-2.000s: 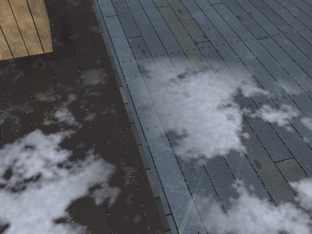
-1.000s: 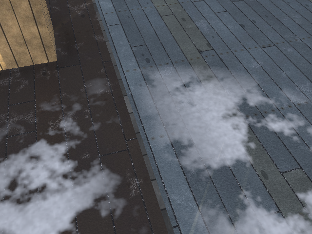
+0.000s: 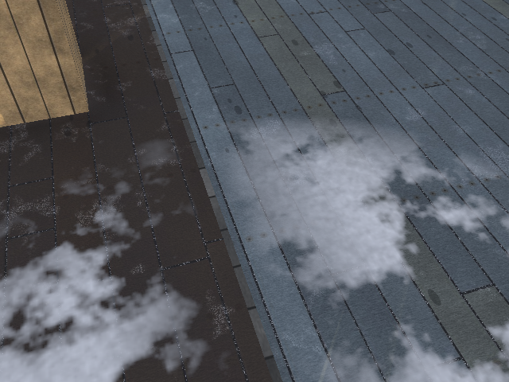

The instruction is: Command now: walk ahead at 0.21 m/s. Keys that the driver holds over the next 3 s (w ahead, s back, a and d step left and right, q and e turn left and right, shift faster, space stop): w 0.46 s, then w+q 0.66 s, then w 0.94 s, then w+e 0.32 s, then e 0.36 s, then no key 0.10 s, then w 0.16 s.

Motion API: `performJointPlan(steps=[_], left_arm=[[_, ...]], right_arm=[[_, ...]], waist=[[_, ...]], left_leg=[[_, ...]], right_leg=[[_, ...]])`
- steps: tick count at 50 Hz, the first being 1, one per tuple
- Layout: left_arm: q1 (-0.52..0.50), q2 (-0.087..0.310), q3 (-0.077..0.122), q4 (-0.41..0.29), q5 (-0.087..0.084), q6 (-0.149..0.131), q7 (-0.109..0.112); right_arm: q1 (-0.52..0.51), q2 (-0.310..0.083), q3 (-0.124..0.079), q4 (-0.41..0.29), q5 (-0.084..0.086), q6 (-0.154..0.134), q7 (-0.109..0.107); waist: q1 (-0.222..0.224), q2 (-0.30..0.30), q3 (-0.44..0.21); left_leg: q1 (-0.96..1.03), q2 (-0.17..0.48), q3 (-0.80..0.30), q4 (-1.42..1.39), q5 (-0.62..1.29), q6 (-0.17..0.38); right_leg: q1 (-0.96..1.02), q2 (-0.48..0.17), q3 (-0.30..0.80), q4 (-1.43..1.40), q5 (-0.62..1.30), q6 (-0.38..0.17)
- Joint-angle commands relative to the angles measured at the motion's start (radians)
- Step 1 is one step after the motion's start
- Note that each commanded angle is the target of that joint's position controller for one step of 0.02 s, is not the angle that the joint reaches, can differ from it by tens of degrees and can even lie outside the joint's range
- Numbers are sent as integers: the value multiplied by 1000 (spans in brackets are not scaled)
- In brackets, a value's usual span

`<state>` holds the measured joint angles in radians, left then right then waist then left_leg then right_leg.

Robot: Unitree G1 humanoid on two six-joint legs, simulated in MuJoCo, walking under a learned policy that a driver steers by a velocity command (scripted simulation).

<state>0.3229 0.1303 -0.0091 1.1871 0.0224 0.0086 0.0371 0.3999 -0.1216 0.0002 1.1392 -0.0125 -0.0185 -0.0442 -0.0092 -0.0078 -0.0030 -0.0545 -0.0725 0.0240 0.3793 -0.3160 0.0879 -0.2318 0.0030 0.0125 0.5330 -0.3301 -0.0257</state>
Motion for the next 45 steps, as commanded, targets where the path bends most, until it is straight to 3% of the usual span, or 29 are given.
performJointPlan(steps=[1,3,5,10,12,13,14,15,16,17,18,19,21,24,27,30,33,36,38,39,40,41,42,43,45], left_arm=[[-113,64,15,-103,21,-20,-18],[-143,71,24,-138,19,-42,-30],[-157,80,34,-162,10,-62,-41],[-207,85,50,-230,-6,-67,-59],[-82,83,60,-202,-14,-69,-56],[42,110,78,-156,-16,-74,-49],[196,173,103,-118,-4,-84,-37],[339,294,130,-109,13,-85,-30],[283,254,117,-100,0,-69,-34],[140,228,107,-139,-3,-66,-37],[51,185,94,-168,-8,-74,-44],[15,164,84,-177,-8,-84,-46],[38,118,65,-159,-8,-101,-39],[117,130,61,-132,-6,-116,-30],[172,123,54,-124,-1,-120,-27],[186,110,46,-124,-1,-127,-22],[213,121,45,-115,-3,-132,-12],[205,155,52,-112,-2,-133,2],[182,187,63,-119,6,-120,12],[170,202,67,-128,4,-112,10],[148,208,69,-152,-2,-110,2],[200,111,55,-210,-25,-112,-20],[115,161,68,-248,-19,-121,-30],[6,171,69,-294,-16,-134,-35],[-16,163,70,-297,-5,-138,-32]], right_arm=[[190,-137,-40,22,-9,2,3],[205,-141,-46,23,-18,-17,6],[190,-142,-47,12,-15,-37,9],[161,-163,-50,-6,-13,-63,12],[110,-175,-51,-20,-3,-68,18],[113,-172,-46,-21,-4,-74,23],[109,-157,-39,-29,-3,-81,30],[142,-71,-18,-74,10,-81,38],[106,-121,-36,-86,-16,-77,47],[50,-121,-39,-111,-19,-72,55],[4,-112,-37,-120,-19,-75,62],[2,-97,-40,-121,-15,-74,64],[38,-86,-42,-111,-26,-54,69],[-42,-99,-51,-142,-22,-33,75],[-187,-95,-51,-191,-15,-26,81],[-315,-75,-40,-240,-8,-31,85],[-400,-72,-35,-276,-9,-33,89],[-370,-99,-47,-280,-12,-38,82],[-213,-134,-68,-239,-14,-43,73],[-90,-157,-83,-199,-19,-48,70],[28,-211,-107,-172,-34,-49,64],[69,-321,-139,-187,-44,-42,56],[56,-318,-137,-181,-12,-27,63],[-30,-299,-129,-190,-1,-24,60],[-117,-213,-107,-205,-1,-34,55]], waist=[[-73,132,270],[-61,79,271],[-44,57,231],[-17,114,182],[56,105,142],[103,62,83],[169,-15,-4],[183,-248,-116],[135,-186,-74],[67,-90,45],[46,-13,100],[12,-4,113],[-24,-29,97],[-27,-42,113],[1,-42,137],[20,-54,152],[36,-57,157],[5,-71,109],[-64,-98,11],[-113,-97,-56],[-176,-68,-115],[-124,157,-228],[-118,104,-279],[-86,54,-117],[-12,-60,10]], left_leg=[[-72,365,-433,-299,-450,172],[15,386,-432,-298,-305,195],[71,358,-362,-279,-144,180],[-9,308,-217,-205,135,140],[-133,276,-144,-89,312,102],[-191,234,-97,58,441,78],[-294,170,-20,301,433,41],[-502,36,80,699,24,-18],[-588,33,-45,864,-171,7],[-637,105,-63,919,-85,24],[-617,142,-66,877,7,25],[-568,163,-62,827,49,20],[-499,175,-44,769,78,-2],[-580,173,-9,718,127,-21],[-669,165,3,624,206,-27],[-636,131,31,438,289,-20],[-571,105,87,290,317,6],[-474,44,135,228,246,58],[-326,-17,158,221,155,104],[-179,-36,148,161,165,130],[25,41,25,108,117,176],[334,357,-481,85,100,339],[374,419,-784,-75,80,385],[253,388,-634,-112,64,333],[9,312,-449,-151,265,248]], right_leg=[[-347,-22,-63,229,-133,-27],[-471,-61,-42,323,-114,-30],[-479,-68,-45,302,-65,-27],[-283,-27,-99,143,25,-37],[-23,28,-144,39,111,-54],[161,65,-157,-2,116,-65],[356,-28,-36,-57,38,-97],[498,-346,479,-271,-280,-196],[397,-389,712,-397,-375,-231],[280,-379,591,-379,-411,-215],[169,-339,468,-396,-265,-198],[107,-289,362,-405,-131,-174],[67,-229,219,-410,71,-151],[113,-210,119,-419,255,-160],[157,-202,35,-431,376,-148],[165,-184,-59,-429,500,-127],[219,-204,-115,-419,610,-114],[327,-227,-169,-281,980,-94],[368,-238,-196,-31,1200,-88],[329,-234,-204,157,1139,-84],[158,-211,-214,414,907,-71],[-242,-40,-212,847,130,-24],[-416,52,-9,987,-159,-27],[-513,-25,38,939,-51,-39],[-422,-90,30,772,44,-28]])
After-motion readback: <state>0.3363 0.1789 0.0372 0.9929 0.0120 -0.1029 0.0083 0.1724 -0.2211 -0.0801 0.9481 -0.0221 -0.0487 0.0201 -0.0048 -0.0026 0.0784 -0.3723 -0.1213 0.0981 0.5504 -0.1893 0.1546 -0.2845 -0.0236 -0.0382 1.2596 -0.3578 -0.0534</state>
